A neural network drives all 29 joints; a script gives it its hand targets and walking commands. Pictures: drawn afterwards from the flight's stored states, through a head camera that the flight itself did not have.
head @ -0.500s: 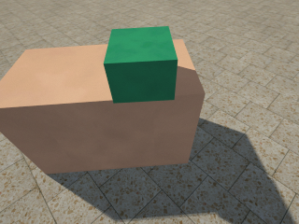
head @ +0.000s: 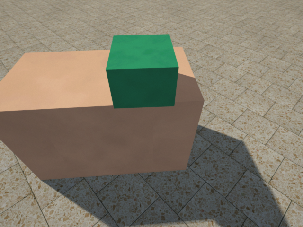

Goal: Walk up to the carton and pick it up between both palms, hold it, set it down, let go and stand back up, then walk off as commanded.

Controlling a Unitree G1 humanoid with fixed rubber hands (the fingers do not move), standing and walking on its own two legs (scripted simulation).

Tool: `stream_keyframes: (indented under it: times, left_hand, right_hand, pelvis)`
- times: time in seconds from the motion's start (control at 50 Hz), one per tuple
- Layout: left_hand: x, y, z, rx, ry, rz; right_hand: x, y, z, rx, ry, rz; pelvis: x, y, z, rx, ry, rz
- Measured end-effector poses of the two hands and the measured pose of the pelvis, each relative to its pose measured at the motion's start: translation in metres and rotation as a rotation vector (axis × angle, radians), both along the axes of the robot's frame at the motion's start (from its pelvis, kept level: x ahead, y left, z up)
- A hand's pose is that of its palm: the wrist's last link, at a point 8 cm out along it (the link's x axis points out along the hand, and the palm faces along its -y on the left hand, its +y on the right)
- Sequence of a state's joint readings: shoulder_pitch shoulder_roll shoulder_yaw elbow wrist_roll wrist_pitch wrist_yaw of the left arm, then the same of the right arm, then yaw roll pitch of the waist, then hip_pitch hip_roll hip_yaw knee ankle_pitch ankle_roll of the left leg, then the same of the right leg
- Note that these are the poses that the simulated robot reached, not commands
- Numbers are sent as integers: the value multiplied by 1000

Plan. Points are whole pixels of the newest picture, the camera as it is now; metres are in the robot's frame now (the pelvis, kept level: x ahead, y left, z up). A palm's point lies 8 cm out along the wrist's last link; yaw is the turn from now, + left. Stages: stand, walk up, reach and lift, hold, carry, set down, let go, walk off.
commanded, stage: stand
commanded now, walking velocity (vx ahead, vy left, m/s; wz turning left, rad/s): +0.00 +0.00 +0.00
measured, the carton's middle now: (142, 69) +0.79 +0.02 +0.01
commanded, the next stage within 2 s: none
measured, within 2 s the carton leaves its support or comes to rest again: neither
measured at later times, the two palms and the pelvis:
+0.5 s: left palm out of the picture +0.09 +0.30 -0.09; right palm out of the picture +0.08 -0.29 -0.11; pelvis +0.00 +0.00 +0.01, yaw +0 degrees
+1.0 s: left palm out of the picture +0.09 +0.31 -0.09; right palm out of the picture +0.08 -0.29 -0.10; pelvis +0.00 +0.01 +0.01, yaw +0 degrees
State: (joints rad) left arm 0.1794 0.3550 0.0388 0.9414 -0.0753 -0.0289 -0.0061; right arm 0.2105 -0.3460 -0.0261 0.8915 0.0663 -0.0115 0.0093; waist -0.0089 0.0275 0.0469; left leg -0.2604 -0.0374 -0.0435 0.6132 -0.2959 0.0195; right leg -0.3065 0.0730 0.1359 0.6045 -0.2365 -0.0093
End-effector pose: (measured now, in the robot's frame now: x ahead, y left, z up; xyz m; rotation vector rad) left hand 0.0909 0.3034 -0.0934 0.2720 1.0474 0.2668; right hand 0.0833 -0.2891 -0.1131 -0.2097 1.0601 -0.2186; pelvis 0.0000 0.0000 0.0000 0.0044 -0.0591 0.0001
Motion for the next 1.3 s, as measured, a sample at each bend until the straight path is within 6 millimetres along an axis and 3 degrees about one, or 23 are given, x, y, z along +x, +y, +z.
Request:
stream_keyframes:
  times: [1.3]
  left_hand:
    - [-5,3,-1,-25,24,5]
  right_hand:
    - [-1,3,12,-17,-3,-6]
  pelvis:
    - [-1,6,7,-14,25,-4]
